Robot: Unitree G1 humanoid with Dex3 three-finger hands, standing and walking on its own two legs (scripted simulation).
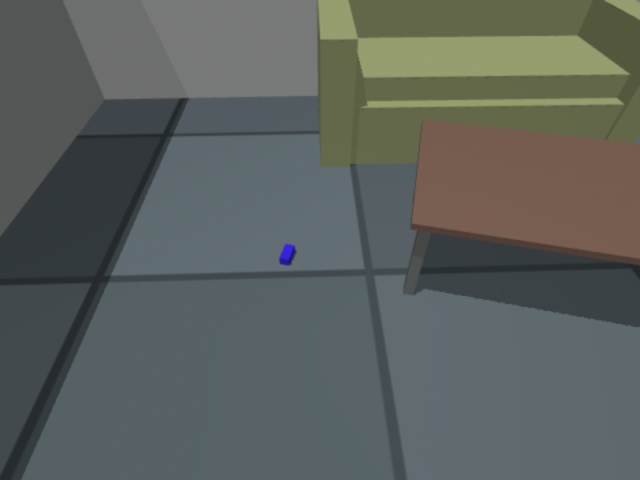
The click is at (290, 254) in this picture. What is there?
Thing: small brick
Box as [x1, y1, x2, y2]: [279, 244, 294, 265]
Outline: 285,244 279,259 280,263 288,265 294,252 294,246
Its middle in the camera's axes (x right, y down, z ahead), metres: -0.15 +0.05 +1.66
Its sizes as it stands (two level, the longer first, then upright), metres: 0.085 0.042 0.038
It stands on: the floor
